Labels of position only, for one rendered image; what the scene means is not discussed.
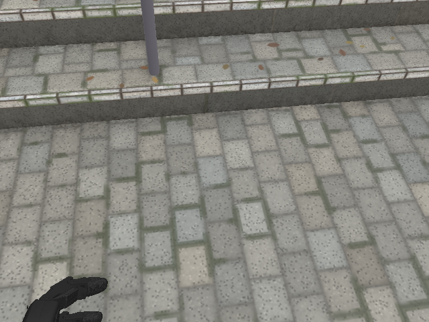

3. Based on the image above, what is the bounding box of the left robot hand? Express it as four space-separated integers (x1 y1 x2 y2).
22 276 108 322

